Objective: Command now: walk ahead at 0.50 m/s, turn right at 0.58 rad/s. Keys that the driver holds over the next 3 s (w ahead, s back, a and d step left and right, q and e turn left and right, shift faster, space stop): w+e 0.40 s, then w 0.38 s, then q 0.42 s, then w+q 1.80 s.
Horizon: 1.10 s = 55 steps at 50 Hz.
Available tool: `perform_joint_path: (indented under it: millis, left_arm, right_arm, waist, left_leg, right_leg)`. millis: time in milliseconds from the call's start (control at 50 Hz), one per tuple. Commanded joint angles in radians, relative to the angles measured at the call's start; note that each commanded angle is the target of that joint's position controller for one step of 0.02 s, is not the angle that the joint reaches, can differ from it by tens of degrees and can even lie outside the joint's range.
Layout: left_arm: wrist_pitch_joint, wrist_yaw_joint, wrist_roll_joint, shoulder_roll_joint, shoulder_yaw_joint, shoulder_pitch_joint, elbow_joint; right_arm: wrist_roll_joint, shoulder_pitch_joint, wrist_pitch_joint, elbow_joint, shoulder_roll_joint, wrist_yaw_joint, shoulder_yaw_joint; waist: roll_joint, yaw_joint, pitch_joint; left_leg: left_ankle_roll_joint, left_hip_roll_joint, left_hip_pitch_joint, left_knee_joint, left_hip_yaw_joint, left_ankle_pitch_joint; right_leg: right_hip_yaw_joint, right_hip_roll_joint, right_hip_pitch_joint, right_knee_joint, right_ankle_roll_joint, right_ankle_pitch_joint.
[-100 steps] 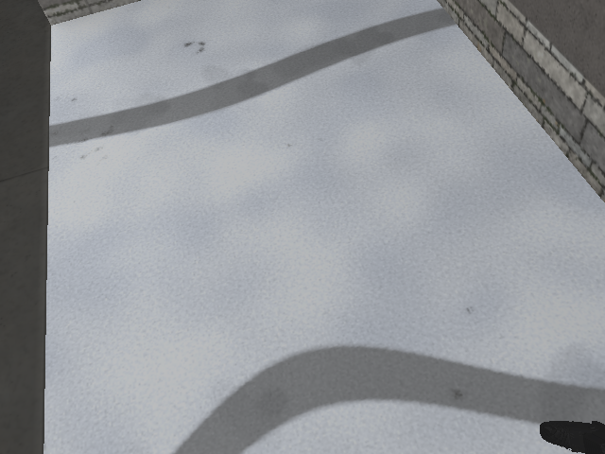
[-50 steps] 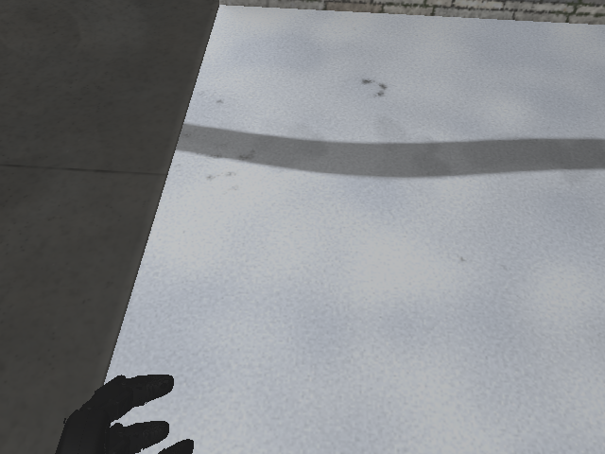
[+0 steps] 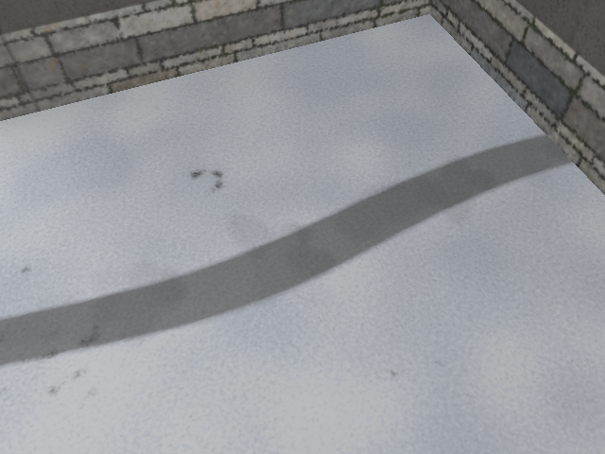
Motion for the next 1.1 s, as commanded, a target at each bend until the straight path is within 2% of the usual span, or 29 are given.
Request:
perform_joint_path:
  millis: [20,120,180,200,240,280,300,320,340,360,380,400,420,460,540,640,700,760,800,820,840,860,880,900,920,940,1000,1040,1100]
  left_arm:
    - [-0.027,0.014,-0.003,0.129,0.037,-0.031,-0.066]
    - [-0.012,0.044,-0.013,0.163,0.044,0.040,-0.012]
    - [-0.005,0.047,-0.020,0.178,0.047,0.085,0.014]
    - [-0.003,0.046,-0.031,0.161,0.042,0.102,0.032]
    - [-0.001,0.049,-0.023,0.170,0.045,0.094,0.029]
    - [0.006,0.049,-0.020,0.151,0.042,0.074,0.026]
    - [0.005,0.048,-0.016,0.110,0.029,0.077,0.022]
    - [0.002,0.044,-0.001,0.037,0.004,0.100,0.009]
    - [-0.007,0.044,-0.033,0.018,-0.006,0.220,-0.026]
    - [-0.005,0.050,-0.043,0.122,0.015,0.206,0.002]
    - [0.003,0.050,-0.034,0.168,0.029,0.106,-0.004]
    - [0.010,0.051,-0.021,0.158,0.031,0.060,-0.008]
    - [0.009,0.049,-0.012,0.140,0.031,0.031,-0.017]
    - [0.011,0.041,-0.017,0.094,0.024,0.037,-0.011]
    - [0.007,0.037,-0.007,0.051,0.008,-0.029,-0.023]
    - [-0.017,0.010,-0.004,0.022,-0.014,-0.178,-0.048]
    - [-0.025,-0.003,-0.014,0.028,-0.017,-0.263,-0.074]
    - [-0.030,-0.013,-0.015,0.056,-0.008,-0.280,-0.090]
    - [-0.034,-0.007,0.001,0.104,0.020,-0.126,-0.047]
    - [-0.034,0.005,0.016,0.157,0.042,0.011,-0.013]
    - [-0.028,0.020,0.052,0.255,0.059,0.136,-0.008]
    - [-0.017,0.024,0.041,0.227,0.051,0.140,-0.007]
    - [-0.015,0.021,0.029,0.164,0.032,0.106,-0.005]
    - [-0.019,0.018,0.020,0.124,0.019,0.044,0.000]
    - [-0.025,0.012,0.013,0.095,0.011,-0.019,0.009]
    - [-0.032,0.009,0.010,0.072,0.007,-0.067,0.011]
    - [-0.049,0.015,0.036,0.084,0.014,-0.151,0.030]
    - [-0.048,0.031,0.036,0.096,0.019,-0.161,0.050]
    - [-0.028,0.056,0.028,0.111,0.024,-0.151,0.076]
  right_arm:
    - [-0.019,0.044,0.003,-0.056,-0.104,-0.004,-0.031]
    - [-0.016,-0.157,0.015,-0.117,-0.043,-0.002,-0.003]
    - [0.000,-0.231,0.007,-0.139,-0.058,0.010,-0.006]
    - [0.011,-0.236,0.006,-0.141,-0.072,0.009,-0.011]
    - [0.008,-0.224,-0.002,-0.148,-0.101,0.015,-0.027]
    - [0.008,-0.135,-0.008,-0.130,-0.115,0.012,-0.043]
    - [0.000,-0.048,-0.011,-0.117,-0.134,0.006,-0.056]
    - [-0.014,0.093,-0.013,-0.109,-0.189,-0.003,-0.071]
    - [-0.025,0.154,0.002,-0.079,-0.264,0.004,-0.088]
    - [-0.005,0.124,0.004,-0.093,-0.176,0.010,-0.074]
    - [0.000,0.090,0.009,-0.101,-0.115,0.006,-0.057]
    - [-0.008,0.047,0.013,-0.105,-0.092,0.005,-0.047]
    - [-0.012,0.030,0.015,-0.093,-0.071,0.006,-0.039]
    - [-0.017,0.034,0.008,-0.071,-0.055,0.006,-0.034]
    - [-0.004,0.071,-0.001,-0.023,-0.089,0.009,-0.045]
    - [0.014,0.111,0.018,0.023,-0.130,0.005,-0.047]
    - [0.022,0.169,0.031,0.057,-0.150,0.006,-0.048]
    - [0.032,0.182,0.048,0.080,-0.170,0.003,-0.053]
    - [0.037,0.159,0.060,0.083,-0.172,-0.003,-0.050]
    - [0.027,0.158,0.058,0.073,-0.146,-0.006,-0.037]
    - [-0.005,0.198,0.044,0.026,-0.055,-0.004,-0.003]
    - [0.002,0.268,0.035,0.054,-0.034,-0.004,0.007]
    - [0.029,0.219,0.039,0.061,-0.137,-0.005,-0.027]
    - [0.041,0.163,0.047,0.044,-0.123,-0.007,-0.027]
    - [0.030,0.150,0.060,0.047,-0.101,-0.014,-0.027]
    - [0.021,0.153,0.080,0.053,-0.098,-0.020,-0.034]
    - [0.017,0.194,0.126,0.053,-0.060,-0.032,-0.040]
    - [0.012,0.143,0.136,0.016,-0.053,-0.037,-0.043]
    - [0.008,0.068,0.139,-0.029,-0.038,-0.022,-0.039]
  waist:
    - [-0.041,-0.031,-0.103]
    - [-0.083,0.036,-0.062]
    - [-0.101,0.065,-0.064]
    - [-0.111,0.060,-0.057]
    - [-0.130,0.047,-0.068]
    - [-0.152,-0.005,-0.085]
    - [-0.137,-0.045,-0.136]
    - [0.010,-0.090,-0.267]
    - [0.327,-0.031,-0.341]
    - [0.216,-0.048,-0.257]
    - [0.126,-0.071,-0.152]
    - [0.068,-0.057,-0.101]
    - [0.067,-0.046,-0.063]
    - [0.106,-0.025,-0.046]
    - [0.072,-0.025,-0.035]
    - [0.061,-0.070,-0.019]
    - [0.067,-0.095,0.000]
    - [0.086,-0.070,0.002]
    - [0.072,0.031,-0.088]
    - [0.050,0.094,-0.195]
    - [-0.140,0.107,-0.369]
    - [-0.267,0.091,-0.488]
    - [-0.161,0.103,-0.380]
    - [-0.146,0.067,-0.268]
    - [-0.103,0.029,-0.202]
    - [-0.116,-0.002,-0.165]
    - [-0.136,-0.057,-0.133]
    - [-0.133,-0.054,-0.106]
    - [-0.118,-0.030,-0.105]
  left_leg:
    - [-0.039,0.037,-0.116,-0.083,-0.012,0.060]
    - [-0.076,-0.017,-0.069,-0.443,0.001,0.332]
    - [-0.069,-0.058,0.010,-0.571,-0.010,0.398]
    - [-0.057,-0.057,0.016,-0.609,-0.030,0.372]
    - [-0.038,-0.063,0.061,-0.648,-0.045,0.320]
    - [-0.001,-0.067,0.179,-0.696,-0.025,0.259]
    - [0.031,-0.027,0.324,-0.718,-0.041,0.244]
    - [0.096,0.157,0.563,-0.725,-0.218,0.199]
    - [0.254,0.365,0.780,-0.847,-0.694,-0.059]
    - [0.250,0.366,0.720,-0.894,-0.756,-0.267]
    - [0.208,0.318,0.618,-0.897,-0.585,-0.228]
    - [0.183,0.267,0.517,-0.907,-0.448,-0.092]
    - [0.178,0.221,0.447,-0.925,-0.360,0.012]
    - [0.174,0.168,0.372,-0.969,-0.236,0.128]
    - [0.220,0.177,0.395,-1.010,-0.139,0.312]
    - [0.202,0.151,0.410,-1.020,-0.021,0.391]
    - [0.195,0.172,0.442,-1.006,-0.012,0.392]
    - [0.176,0.209,0.506,-0.958,-0.019,0.486]
    - [0.134,0.159,0.480,-0.756,0.030,0.779]
    - [0.091,0.102,0.369,-0.564,0.059,0.744]
    - [0.012,-0.018,0.012,-0.192,0.104,0.322]
    - [-0.019,-0.104,-0.114,0.026,-0.016,-0.286]
    - [-0.022,-0.063,-0.140,0.101,-0.090,-0.273]
    - [-0.021,-0.026,-0.172,0.076,-0.058,-0.239]
    - [-0.029,0.006,-0.157,0.010,-0.039,-0.181]
    - [-0.037,0.029,-0.098,-0.035,-0.030,-0.129]
    - [-0.073,0.009,0.015,-0.042,-0.003,0.005]
    - [-0.079,0.020,-0.022,-0.112,-0.006,0.070]
    - [-0.070,0.035,-0.017,-0.250,0.012,0.175]
  right_leg:
    - [0.325,-0.264,0.118,-0.231,-0.206,0.280]
    - [0.247,-0.190,0.033,-0.215,-0.146,0.164]
    - [0.296,-0.200,0.037,-0.186,-0.122,0.061]
    - [0.332,-0.208,0.064,-0.161,-0.118,0.015]
    - [0.394,-0.231,0.110,-0.108,-0.097,-0.008]
    - [0.418,-0.213,0.113,-0.025,-0.067,-0.001]
    - [0.385,-0.168,0.076,0.088,-0.033,-0.002]
    - [0.282,-0.095,-0.042,0.388,0.010,-0.176]
    - [0.160,0.003,-0.367,0.671,0.062,-0.469]
    - [0.172,-0.081,-0.480,0.805,0.084,-0.398]
    - [0.153,-0.114,-0.494,0.834,0.092,-0.301]
    - [0.130,-0.143,-0.457,0.817,0.099,-0.232]
    - [0.128,-0.163,-0.434,0.773,0.101,-0.185]
    - [0.107,-0.182,-0.362,0.715,0.100,-0.140]
    - [0.095,-0.182,-0.400,0.552,0.111,-0.067]
    - [0.014,-0.191,-0.329,0.259,0.112,0.127]
    - [-0.017,-0.170,-0.283,0.158,0.099,0.127]
    - [-0.030,-0.148,-0.230,0.084,0.057,0.047]
    - [-0.062,-0.099,0.035,-0.014,0.010,0.088]
    - [-0.019,-0.147,0.279,-0.007,-0.020,0.211]
    - [0.316,-0.432,0.681,0.052,-0.137,0.451]
    - [0.544,-0.576,0.716,-0.022,-0.234,0.611]
    - [0.403,-0.530,0.581,-0.028,-0.204,0.669]
    - [0.259,-0.474,0.479,-0.036,-0.167,0.702]
    - [0.178,-0.424,0.368,-0.075,-0.136,0.658]
    - [0.120,-0.394,0.268,-0.120,-0.117,0.612]
    - [0.007,-0.377,0.098,-0.208,-0.134,0.621]
    - [-0.042,-0.384,0.092,-0.229,-0.134,0.586]
    - [-0.105,-0.377,0.130,-0.231,-0.122,0.495]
